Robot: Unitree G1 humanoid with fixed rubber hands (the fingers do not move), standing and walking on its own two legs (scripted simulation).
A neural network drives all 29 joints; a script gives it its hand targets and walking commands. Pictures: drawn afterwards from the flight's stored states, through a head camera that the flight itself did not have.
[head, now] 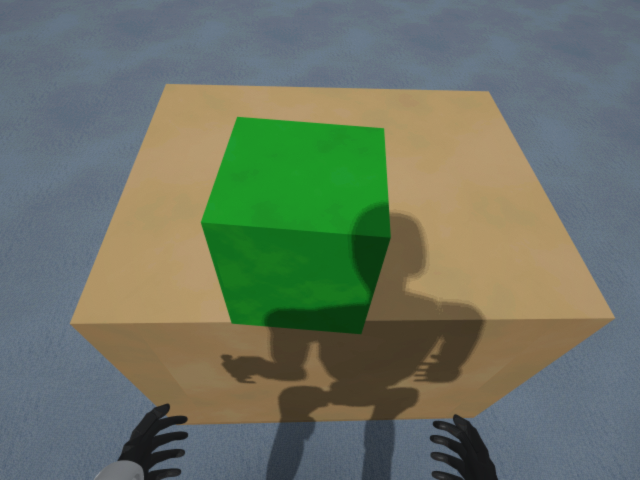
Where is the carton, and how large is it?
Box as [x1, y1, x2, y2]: [201, 117, 390, 333]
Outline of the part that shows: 237,117 201,220 201,224 231,322 242,324 361,333 390,238 383,128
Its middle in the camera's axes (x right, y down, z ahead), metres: -0.03 -0.01 +0.58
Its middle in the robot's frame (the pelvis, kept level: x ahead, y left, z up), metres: +0.45 +0.05 +0.02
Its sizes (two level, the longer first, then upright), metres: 0.210 0.200 0.250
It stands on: a pedestal, 0.68 m high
